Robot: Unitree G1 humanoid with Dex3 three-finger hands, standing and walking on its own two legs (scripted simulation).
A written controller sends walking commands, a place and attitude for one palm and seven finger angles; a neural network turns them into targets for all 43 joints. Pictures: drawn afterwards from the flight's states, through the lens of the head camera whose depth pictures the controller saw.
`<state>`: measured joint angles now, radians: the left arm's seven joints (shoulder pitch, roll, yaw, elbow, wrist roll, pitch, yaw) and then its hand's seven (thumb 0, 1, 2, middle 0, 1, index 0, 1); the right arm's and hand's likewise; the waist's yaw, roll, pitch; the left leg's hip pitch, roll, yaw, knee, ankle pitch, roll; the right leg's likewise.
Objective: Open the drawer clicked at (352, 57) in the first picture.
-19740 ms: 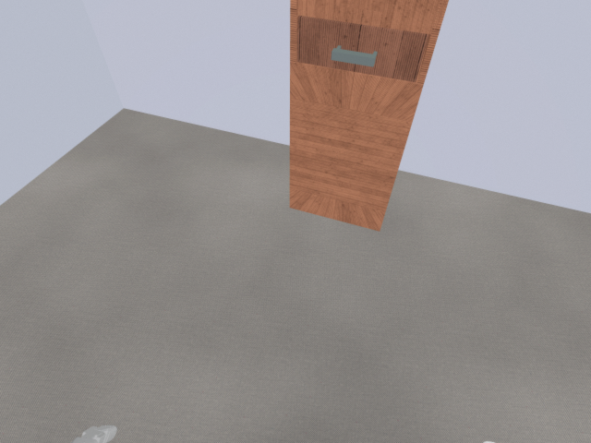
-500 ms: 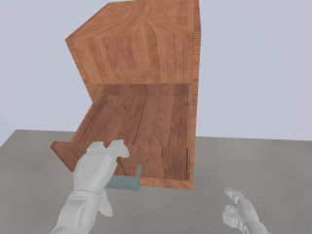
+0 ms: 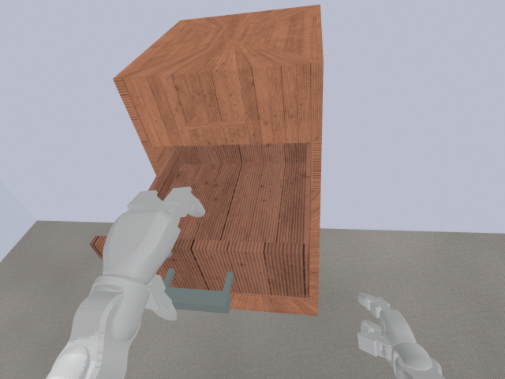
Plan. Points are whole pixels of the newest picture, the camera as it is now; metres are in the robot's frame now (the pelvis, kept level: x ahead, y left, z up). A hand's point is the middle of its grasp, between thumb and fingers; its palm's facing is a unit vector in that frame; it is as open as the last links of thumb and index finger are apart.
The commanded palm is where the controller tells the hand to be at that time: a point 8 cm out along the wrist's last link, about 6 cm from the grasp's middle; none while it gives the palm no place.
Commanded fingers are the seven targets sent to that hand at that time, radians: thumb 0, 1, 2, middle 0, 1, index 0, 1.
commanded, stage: lift the hand off the handle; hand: left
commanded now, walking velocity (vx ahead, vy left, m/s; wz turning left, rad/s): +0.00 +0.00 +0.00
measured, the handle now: (195, 287) +0.26 +0.16 +0.01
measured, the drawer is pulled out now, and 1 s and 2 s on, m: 0.30 0.30 0.30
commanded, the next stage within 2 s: draw the hand back to the body in 0.10 s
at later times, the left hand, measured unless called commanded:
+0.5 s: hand (141, 259) +0.22 +0.19 +0.14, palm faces +0.14 -0.16 -0.98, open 13.9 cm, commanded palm +0.17 +0.19 +0.21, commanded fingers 0.00 -0.50 0.30 -0.30 -1.20 -0.30 -1.20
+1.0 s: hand (119, 260) +0.20 +0.19 +0.18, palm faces +0.28 -0.88 -0.37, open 13.5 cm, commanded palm +0.15 +0.24 +0.20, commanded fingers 0.00 -0.12 0.47 -0.27 -0.95 -0.27 -0.95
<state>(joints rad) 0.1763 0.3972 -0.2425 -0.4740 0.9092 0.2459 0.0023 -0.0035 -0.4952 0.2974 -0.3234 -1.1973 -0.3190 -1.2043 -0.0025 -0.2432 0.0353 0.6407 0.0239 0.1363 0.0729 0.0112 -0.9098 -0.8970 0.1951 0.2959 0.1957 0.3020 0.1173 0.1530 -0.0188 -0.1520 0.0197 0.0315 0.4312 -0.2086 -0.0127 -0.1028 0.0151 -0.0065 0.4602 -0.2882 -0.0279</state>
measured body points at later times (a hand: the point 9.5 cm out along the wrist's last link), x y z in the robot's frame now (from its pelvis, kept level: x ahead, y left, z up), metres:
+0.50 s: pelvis -0.01 +0.00 +0.00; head -0.03 -0.06 +0.44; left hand +0.21 +0.20 +0.20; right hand +0.23 -0.18 -0.09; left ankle +0.02 +0.13 -0.74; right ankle -0.02 -0.10 -0.74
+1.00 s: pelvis +0.00 +0.01 +0.00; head -0.01 -0.01 +0.45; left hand +0.18 +0.24 +0.20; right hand +0.23 -0.18 -0.07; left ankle +0.02 +0.13 -0.74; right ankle -0.02 -0.10 -0.74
